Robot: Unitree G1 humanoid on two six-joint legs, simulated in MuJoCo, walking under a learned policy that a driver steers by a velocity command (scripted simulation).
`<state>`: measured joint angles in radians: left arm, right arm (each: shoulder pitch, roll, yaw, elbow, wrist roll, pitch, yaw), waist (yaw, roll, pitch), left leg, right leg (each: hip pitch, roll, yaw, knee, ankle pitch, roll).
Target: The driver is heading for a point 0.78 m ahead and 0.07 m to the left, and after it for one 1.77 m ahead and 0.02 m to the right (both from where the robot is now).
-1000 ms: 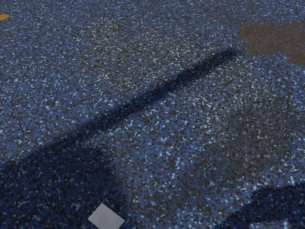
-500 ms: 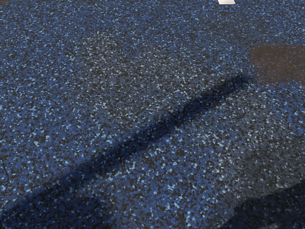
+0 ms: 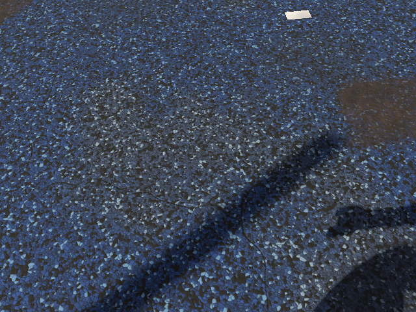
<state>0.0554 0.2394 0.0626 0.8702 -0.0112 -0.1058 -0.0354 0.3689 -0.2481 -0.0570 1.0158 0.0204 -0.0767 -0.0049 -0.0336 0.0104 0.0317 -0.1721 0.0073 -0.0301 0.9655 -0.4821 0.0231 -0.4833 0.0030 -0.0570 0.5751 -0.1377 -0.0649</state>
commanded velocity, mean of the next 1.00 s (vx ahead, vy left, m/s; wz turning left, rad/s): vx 0.50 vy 0.00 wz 0.00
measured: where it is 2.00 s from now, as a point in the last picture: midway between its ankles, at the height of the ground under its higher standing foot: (206, 228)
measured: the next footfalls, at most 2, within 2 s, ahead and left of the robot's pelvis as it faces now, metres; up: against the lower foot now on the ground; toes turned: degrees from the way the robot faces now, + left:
left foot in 0.50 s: +0.45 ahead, +0.15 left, +0.00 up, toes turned +3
right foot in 1.04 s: +0.76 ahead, -0.09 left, +0.00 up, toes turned -3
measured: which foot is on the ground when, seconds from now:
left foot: up 0.00-0.48, down 0.50-1.00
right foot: down 0.00-0.50, up 0.52-1.00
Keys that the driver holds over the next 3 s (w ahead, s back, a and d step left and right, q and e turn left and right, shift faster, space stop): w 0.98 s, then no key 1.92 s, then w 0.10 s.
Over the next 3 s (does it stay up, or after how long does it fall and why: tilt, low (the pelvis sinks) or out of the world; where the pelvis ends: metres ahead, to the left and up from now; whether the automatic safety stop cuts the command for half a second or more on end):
stays up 0.75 0.01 0.01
